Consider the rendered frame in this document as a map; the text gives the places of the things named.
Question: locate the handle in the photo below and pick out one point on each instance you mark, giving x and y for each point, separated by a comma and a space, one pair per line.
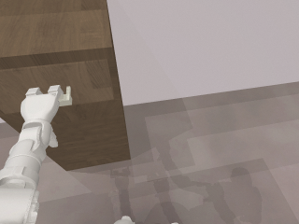
66, 99

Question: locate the left robot hand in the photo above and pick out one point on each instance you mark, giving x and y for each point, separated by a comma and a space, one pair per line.
37, 105

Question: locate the left robot forearm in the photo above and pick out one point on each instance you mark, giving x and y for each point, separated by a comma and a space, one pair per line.
25, 158

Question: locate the cabinet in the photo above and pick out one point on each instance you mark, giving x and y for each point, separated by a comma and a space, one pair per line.
45, 32

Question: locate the robot left shin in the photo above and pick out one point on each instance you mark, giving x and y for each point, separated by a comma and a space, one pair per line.
126, 218

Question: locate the drawer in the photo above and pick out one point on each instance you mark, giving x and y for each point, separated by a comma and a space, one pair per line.
90, 82

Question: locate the left robot upper arm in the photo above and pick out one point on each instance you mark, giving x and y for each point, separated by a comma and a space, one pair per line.
18, 205

